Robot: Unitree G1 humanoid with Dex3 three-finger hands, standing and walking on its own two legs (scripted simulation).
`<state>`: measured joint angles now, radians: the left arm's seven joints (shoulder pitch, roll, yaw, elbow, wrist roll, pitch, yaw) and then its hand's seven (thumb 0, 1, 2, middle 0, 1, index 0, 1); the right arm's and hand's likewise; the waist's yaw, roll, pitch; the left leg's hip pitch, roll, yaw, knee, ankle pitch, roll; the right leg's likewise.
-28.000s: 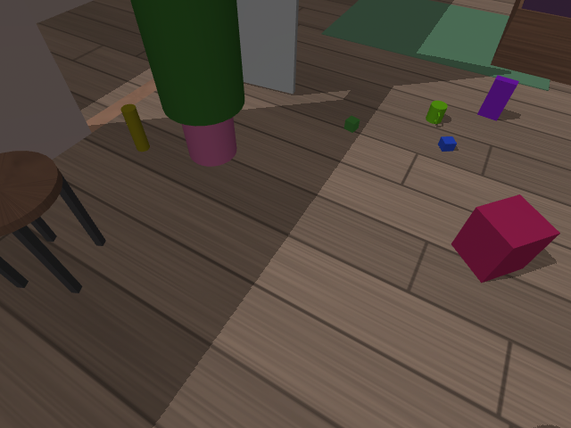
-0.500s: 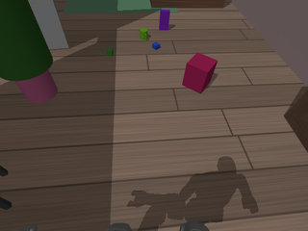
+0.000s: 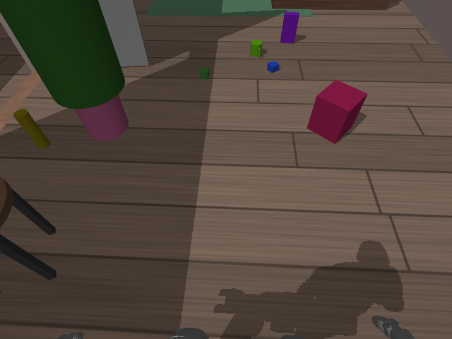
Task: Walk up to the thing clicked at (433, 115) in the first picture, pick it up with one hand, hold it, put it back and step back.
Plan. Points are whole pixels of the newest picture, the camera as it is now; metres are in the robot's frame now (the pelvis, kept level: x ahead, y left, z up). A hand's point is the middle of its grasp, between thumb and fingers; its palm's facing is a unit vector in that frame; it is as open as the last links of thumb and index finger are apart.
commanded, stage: walk up
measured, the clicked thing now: (257, 49) +2.23 -0.15 -0.70
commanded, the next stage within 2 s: stand in 0.38 s
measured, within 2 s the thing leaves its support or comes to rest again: neither
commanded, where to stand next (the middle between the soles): +0.07 +0.01 m, yaw -3 degrees
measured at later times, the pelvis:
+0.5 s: pelvis +0.00 -0.02 +0.02, yaw +1 degrees
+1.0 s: pelvis +0.00 -0.04 +0.03, yaw -1 degrees
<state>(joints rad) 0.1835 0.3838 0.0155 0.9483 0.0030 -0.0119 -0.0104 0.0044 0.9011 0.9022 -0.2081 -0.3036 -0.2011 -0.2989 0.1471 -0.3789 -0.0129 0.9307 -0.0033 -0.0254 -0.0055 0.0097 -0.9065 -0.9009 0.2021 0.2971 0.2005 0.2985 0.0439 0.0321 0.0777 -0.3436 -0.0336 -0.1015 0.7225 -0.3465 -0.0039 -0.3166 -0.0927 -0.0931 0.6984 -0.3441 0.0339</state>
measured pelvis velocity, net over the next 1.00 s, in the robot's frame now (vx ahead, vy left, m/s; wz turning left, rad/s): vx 0.00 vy -0.04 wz -0.01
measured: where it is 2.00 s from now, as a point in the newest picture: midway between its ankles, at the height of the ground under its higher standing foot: outside the picture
